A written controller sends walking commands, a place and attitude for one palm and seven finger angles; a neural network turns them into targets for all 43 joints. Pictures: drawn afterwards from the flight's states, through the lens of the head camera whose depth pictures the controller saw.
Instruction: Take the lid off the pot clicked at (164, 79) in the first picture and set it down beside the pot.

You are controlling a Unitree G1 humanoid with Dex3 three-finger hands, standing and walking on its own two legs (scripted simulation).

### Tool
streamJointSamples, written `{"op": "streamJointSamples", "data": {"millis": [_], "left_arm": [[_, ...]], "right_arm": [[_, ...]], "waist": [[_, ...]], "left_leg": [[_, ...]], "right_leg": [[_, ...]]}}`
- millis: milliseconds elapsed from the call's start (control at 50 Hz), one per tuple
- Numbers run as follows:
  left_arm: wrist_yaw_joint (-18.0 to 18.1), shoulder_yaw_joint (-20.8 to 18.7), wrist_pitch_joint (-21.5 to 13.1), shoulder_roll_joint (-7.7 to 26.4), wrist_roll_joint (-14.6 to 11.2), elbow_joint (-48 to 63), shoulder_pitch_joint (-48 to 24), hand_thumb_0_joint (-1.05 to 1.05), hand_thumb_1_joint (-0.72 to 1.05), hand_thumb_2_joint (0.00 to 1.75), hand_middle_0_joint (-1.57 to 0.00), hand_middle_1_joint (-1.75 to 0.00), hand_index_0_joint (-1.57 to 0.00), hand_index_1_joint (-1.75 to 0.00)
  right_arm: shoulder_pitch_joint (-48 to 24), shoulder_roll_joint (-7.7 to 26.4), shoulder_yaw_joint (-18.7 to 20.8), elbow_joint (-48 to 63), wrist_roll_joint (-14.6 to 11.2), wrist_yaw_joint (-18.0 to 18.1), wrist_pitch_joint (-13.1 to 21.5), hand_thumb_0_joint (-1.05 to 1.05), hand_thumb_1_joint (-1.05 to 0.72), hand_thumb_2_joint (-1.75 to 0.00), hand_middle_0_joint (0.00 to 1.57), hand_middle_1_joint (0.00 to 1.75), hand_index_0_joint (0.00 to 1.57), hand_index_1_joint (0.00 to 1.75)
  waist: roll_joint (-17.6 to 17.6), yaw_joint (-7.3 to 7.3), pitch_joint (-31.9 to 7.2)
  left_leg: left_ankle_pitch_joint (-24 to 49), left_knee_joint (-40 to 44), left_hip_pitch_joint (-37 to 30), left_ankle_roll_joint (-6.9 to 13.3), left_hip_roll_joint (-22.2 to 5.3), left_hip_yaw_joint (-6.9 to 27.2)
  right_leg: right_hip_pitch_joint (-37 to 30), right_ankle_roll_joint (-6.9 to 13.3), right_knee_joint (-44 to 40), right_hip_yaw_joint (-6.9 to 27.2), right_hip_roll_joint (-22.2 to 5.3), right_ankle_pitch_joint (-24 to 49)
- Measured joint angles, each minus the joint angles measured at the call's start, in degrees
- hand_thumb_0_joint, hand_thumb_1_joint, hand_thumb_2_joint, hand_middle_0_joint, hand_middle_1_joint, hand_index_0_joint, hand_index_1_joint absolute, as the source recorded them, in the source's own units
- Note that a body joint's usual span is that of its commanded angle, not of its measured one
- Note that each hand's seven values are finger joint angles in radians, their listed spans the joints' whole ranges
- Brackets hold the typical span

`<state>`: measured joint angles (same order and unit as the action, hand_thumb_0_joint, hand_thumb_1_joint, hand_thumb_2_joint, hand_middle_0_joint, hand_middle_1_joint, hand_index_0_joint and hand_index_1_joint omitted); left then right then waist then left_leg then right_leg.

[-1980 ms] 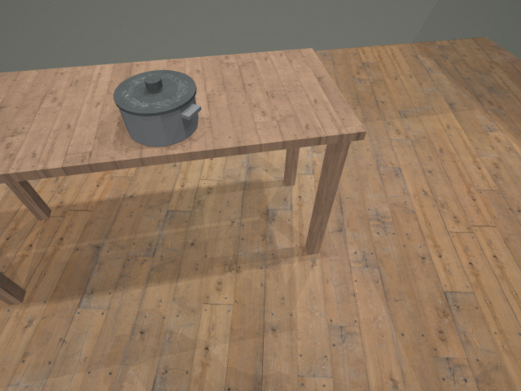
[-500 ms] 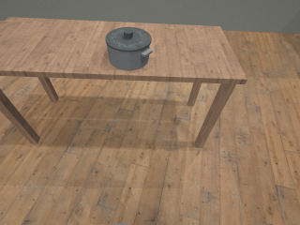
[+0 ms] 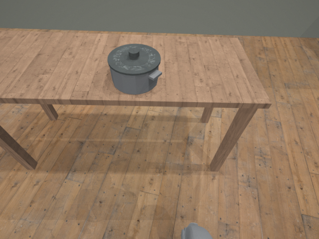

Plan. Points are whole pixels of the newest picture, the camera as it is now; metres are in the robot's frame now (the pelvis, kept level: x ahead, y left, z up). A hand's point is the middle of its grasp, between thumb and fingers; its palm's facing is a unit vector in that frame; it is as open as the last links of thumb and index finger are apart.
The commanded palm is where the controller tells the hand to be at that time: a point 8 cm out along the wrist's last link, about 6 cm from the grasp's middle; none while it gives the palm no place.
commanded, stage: take the last steps up to it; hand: left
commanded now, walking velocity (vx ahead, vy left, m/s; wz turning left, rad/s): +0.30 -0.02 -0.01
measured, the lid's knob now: (134, 52) +0.75 +0.11 +0.06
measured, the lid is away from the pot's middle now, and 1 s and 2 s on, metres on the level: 0.00 0.00 0.00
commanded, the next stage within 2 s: come to a stop and stand still in 0.44 s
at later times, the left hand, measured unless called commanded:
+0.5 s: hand (114, 233) +0.17 +0.13 -0.17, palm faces +0.09 -0.98 -0.19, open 7.3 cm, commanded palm none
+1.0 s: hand (102, 194) +0.29 +0.19 -0.19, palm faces +0.02 -0.98 -0.22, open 7.4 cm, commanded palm none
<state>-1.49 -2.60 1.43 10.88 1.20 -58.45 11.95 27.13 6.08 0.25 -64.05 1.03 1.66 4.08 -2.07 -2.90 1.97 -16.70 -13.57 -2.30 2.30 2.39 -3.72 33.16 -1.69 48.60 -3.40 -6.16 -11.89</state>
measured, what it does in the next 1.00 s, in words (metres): walks ahead: right foot, then left foot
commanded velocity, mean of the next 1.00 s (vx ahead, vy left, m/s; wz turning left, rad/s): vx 0.01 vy -0.04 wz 0.02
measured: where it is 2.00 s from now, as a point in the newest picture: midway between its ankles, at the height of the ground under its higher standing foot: outside the picture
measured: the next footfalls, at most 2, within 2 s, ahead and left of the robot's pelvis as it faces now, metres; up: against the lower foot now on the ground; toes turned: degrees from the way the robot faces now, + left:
right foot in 0.12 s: +0.20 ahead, -0.14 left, +0.00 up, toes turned -7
left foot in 0.62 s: +0.34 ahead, +0.08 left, +0.00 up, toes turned +6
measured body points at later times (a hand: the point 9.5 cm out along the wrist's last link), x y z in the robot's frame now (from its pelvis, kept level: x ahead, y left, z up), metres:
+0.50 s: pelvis +0.19 -0.05 +0.00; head +0.21 -0.05 +0.45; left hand +0.17 +0.18 -0.15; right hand +0.29 -0.28 -0.14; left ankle +0.27 +0.09 -0.70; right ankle +0.16 -0.14 -0.74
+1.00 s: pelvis +0.24 -0.02 +0.00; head +0.27 +0.02 +0.45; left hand +0.29 +0.24 -0.17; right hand +0.31 -0.26 -0.13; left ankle +0.30 +0.08 -0.74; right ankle +0.19 -0.19 -0.67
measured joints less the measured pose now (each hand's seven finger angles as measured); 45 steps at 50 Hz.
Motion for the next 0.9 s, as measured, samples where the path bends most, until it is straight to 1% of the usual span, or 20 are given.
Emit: {"op": "streamJointSamples", "data": {"millis": [60, 100, 120, 140, 180, 200, 220, 260, 320, 400, 480, 580, 620, 640, 680, 720, 780, 800, 860, 900], "left_arm": [[-0.06, 0.05, -0.5, -0.78, -0.22, 0.68, -2.0, 0.01, 0.91, 0.9, -0.19, -0.3, -0.2, -0.3], [-0.16, 0.05, -1.53, -1.23, -0.27, 1.5, -3.01, 0.01, 0.91, 0.9, -0.19, -0.3, -0.2, -0.3], [-0.18, 0.06, -2.52, -1.26, -0.17, 1.97, -3.33, 0.01, 0.91, 0.9, -0.19, -0.3, -0.2, -0.3], [0.06, -0.07, -3.6, -1.41, -0.02, 2.26, -3.87, 0.01, 0.91, 0.9, -0.19, -0.3, -0.2, -0.3], [0.57, -0.1, -4.98, -1.83, -0.42, 2.59, -4.29, 0.01, 0.91, 0.9, -0.2, -0.3, -0.2, -0.3], [0.8, -0.06, -5.18, -2.0, -0.58, 2.55, -4.0, 0.01, 0.91, 0.9, -0.2, -0.3, -0.2, -0.3], [1.08, -0.01, -5.22, -2.17, -0.66, 2.32, -3.44, 0.01, 0.91, 0.9, -0.2, -0.3, -0.2, -0.3], [1.68, -0.03, -5.05, -2.54, -0.75, 1.51, -1.88, 0.0, 0.91, 0.9, -0.2, -0.3, -0.2, -0.3], [2.66, -0.6, -5.22, -1.88, -0.69, 0.43, 0.73, -0.01, 0.94, 0.9, -0.2, -0.3, -0.2, -0.3], [2.47, -0.01, -5.06, -1.62, -0.41, -1.48, 4.51, -0.01, 0.94, 0.9, -0.2, -0.3, -0.2, -0.3], [2.23, 0.69, -5.01, -2.17, -0.3, -3.09, 7.93, 0.0, 0.93, 0.9, -0.2, -0.3, -0.2, -0.3], [2.36, 1.0, -4.45, -2.76, -0.05, -4.68, 11.2, 0.0, 0.91, 0.9, -0.2, -0.3, -0.2, -0.3], [2.72, 1.13, -3.89, -2.92, -0.26, -5.32, 12.38, 0.01, 0.91, 0.9, -0.2, -0.3, -0.2, -0.3], [3.0, 1.26, -3.45, -2.68, -0.55, -5.83, 12.32, 0.01, 0.91, 0.9, -0.2, -0.3, -0.2, -0.3], [3.76, 1.45, -2.43, -2.06, -1.08, -6.37, 11.47, 0.01, 0.91, 0.9, -0.2, -0.3, -0.2, -0.3], [4.3, 1.39, -1.19, -1.73, -1.05, -6.19, 10.28, 0.01, 0.91, 0.9, -0.2, -0.3, -0.2, -0.3], [4.35, 0.8, 0.45, -1.06, -0.68, -4.53, 7.62, 0.01, 0.91, 0.9, -0.2, -0.3, -0.2, -0.3], [4.27, 0.45, 0.83, -0.73, -0.56, -3.7, 6.78, 0.01, 0.91, 0.9, -0.2, -0.3, -0.2, -0.3], [3.99, -0.7, 1.81, 0.83, -0.33, -1.33, 4.42, 0.01, 0.91, 0.9, -0.2, -0.3, -0.2, -0.3], [3.83, -1.47, 2.31, 2.08, -0.18, 0.02, 2.98, 0.01, 0.91, 0.9, -0.2, -0.3, -0.2, -0.3]], "right_arm": [[0.78, 0.15, 0.2, -0.97, 0.44, -0.08, -0.11, 0.01, -0.91, -0.9, 0.2, 0.3, 0.21, 0.3], [1.37, 0.49, 0.39, -1.72, 0.45, -0.18, -0.32, 0.01, -0.91, -0.9, 0.2, 0.3, 0.21, 0.3], [1.8, 0.55, 0.49, -2.13, 0.29, -0.3, -0.43, 0.01, -0.91, -0.9, 0.2, 0.3, 0.21, 0.3], [1.45, 0.66, 0.6, -2.61, 0.02, -0.54, -0.84, 0.01, -0.91, -0.9, 0.2, 0.3, 0.21, 0.3], [-0.32, 1.2, 0.93, -2.91, -0.37, -0.9, -1.84, 0.01, -0.91, -0.9, 0.2, 0.3, 0.21, 0.3], [-1.4, 1.58, 1.25, -2.82, -0.42, -0.99, -2.13, 0.01, -0.91, -0.9, 0.2, 0.3, 0.21, 0.3], [-2.64, 2.03, 1.58, -2.49, -0.34, -1.03, -2.38, 0.01, -0.91, -0.9, 0.2, 0.3, 0.21, 0.3], [-5.3, 2.98, 2.18, -1.07, -0.04, -0.96, -2.7, 0.01, -0.91, -0.9, 0.2, 0.3, 0.2, 0.3], [-9.39, 4.01, 2.74, 1.57, 0.31, -0.9, -2.86, 0.01, -0.91, -0.9, 0.19, 0.3, 0.2, 0.3], [-14.25, 4.64, 3.14, 4.35, 0.37, -1.34, -3.09, 0.01, -0.91, -0.9, 0.19, 0.3, 0.2, 0.3], [-17.8, 4.46, 2.89, 5.69, 0.24, -2.06, -3.25, 0.01, -0.91, -0.9, 0.19, 0.3, 0.2, 0.3], [-20.51, 3.49, 2.01, 6.48, 0.04, -2.47, -3.05, 0.01, -0.91, -0.9, 0.19, 0.3, 0.2, 0.3], [-20.98, 3.04, 1.26, 6.68, 0.1, -2.07, -2.19, 0.01, -0.91, -0.9, 0.19, 0.3, 0.2, 0.3], [-21.28, 2.41, 0.99, 6.56, 0.11, -1.68, -1.74, 0.01, -0.91, -0.9, 0.19, 0.3, 0.2, 0.3], [-21.84, 0.92, 0.04, 6.35, -0.27, -0.95, -1.76, 0.0, -0.91, -0.9, 0.19, 0.3, 0.2, 0.3], [-22.03, -0.22, -0.77, 6.18, -0.57, -0.06, -2.26, 0.0, -0.91, -0.9, 0.19, 0.3, 0.2, 0.3], [-22.01, -1.18, -0.84, 6.21, -0.77, 0.64, -3.41, 0.0, -0.91, -0.9, 0.2, 0.3, 0.21, 0.3], [-22.13, -1.26, -0.17, 6.63, -1.15, 0.98, -3.51, -0.01, -0.92, -0.9, 0.2, 0.3, 0.21, 0.3], [-22.43, -0.44, 0.63, 7.33, -0.97, 1.21, -4.09, -0.02, -0.93, -0.9, 0.2, 0.3, 0.21, 0.3], [-21.94, 0.27, 1.04, 7.31, -0.71, 1.12, -4.52, -0.02, -0.93, -0.9, 0.2, 0.3, 0.21, 0.3]], "waist": [[1.08, -1.03, 0.85], [2.13, -1.26, 1.28], [2.46, -1.1, 1.43], [2.91, -0.67, 1.87], [3.65, -0.17, 2.75], [3.79, 0.19, 2.78], [3.84, 0.51, 2.56], [3.9, 0.85, 1.86], [3.92, 1.19, 0.67], [3.78, 2.15, -0.7], [3.43, 3.79, -1.17], [2.3, 6.03, -0.58], [1.99, 6.38, -0.17], [1.04, 6.31, 0.23], [-1.23, 6.74, 1.3], [-2.04, 6.66, 1.84], [-1.77, 5.85, 2.74], [-1.69, 5.58, 3.0], [-1.68, 4.66, 3.33], [-1.82, 4.27, 3.13]], "left_leg": [[-2.99, -1.26, -1.69, -1.31, -1.04, 0.08], [-6.49, -4.72, -2.02, -2.45, -2.34, 0.25], [-9.16, -9.21, -1.02, -2.74, -3.06, 0.5], [-11.0, -17.25, 1.9, -2.36, -4.07, 0.6], [-11.93, -37.43, 10.17, -1.06, -4.73, 2.55], [-10.73, -44.99, 14.05, -0.63, -4.98, 2.72], [-8.91, -50.12, 17.63, -0.47, -5.36, 2.54], [-5.43, -54.33, 23.67, -0.66, -6.4, 1.98], [-1.91, -51.94, 30.02, -1.9, -7.86, 1.36], [2.19, -44.52, 33.85, -3.45, -8.83, 0.53], [4.27, -36.33, 33.33, -3.9, -8.39, 0.17], [3.71, -25.32, 27.75, -2.79, -6.17, -0.82], [9.28, -18.46, 23.21, -1.86, -5.25, -1.07], [7.6, -18.38, 22.41, -0.73, -4.58, -1.49], [4.3, -18.84, 21.01, 0.87, -3.45, -2.84], [3.96, -17.02, 19.4, 1.38, -3.27, -3.53], [5.78, -13.88, 18.3, 1.43, -3.71, -3.33], [6.36, -13.06, 18.25, 1.47, -3.98, -3.38], [7.71, -11.53, 18.6, 1.24, -4.89, -3.49], [8.34, -11.1, 19.02, 0.94, -5.45, -3.44]], "right_leg": [[-2.4, 1.23, -7.55, -1.14, 0.91, -1.25], [-5.69, 2.21, -12.9, -2.11, 2.2, -0.48], [-7.7, 2.98, -15.3, -2.49, 2.78, 1.95], [-7.79, 3.8, -13.96, -3.05, 3.31, 3.21], [-9.21, 4.92, -11.66, -4.37, 4.09, 0.0], [-10.65, 5.21, -12.23, -4.77, 4.49, -1.29], [-12.17, 5.36, -13.47, -4.98, 4.89, -1.88], [-15.23, 5.18, -16.95, -5.22, 5.58, -1.35], [-19.25, 5.57, -22.01, -5.35, 6.47, -0.64], [-23.21, 5.31, -26.32, -4.81, 7.03, -0.68], [-26.61, 4.47, -28.46, -4.37, 7.1, -1.95], [-29.72, 2.57, -27.36, -4.13, 6.18, -5.71], [-29.56, 1.52, -23.39, -3.91, 5.73, -8.78], [-28.38, 1.19, -19.51, -3.47, 4.86, -10.49], [-24.77, 0.8, -9.91, -0.46, 3.91, -16.75], [-20.93, 0.28, -2.41, 1.92, 4.32, -19.83], [-15.27, -0.28, 5.41, 3.59, 4.87, -19.61], [-13.28, -0.49, 7.83, 4.2, 5.04, -18.74], [-8.46, -1.07, 14.04, 5.56, 5.39, -15.65], [-6.91, -1.47, 15.88, 6.04, 5.38, -13.73]]}}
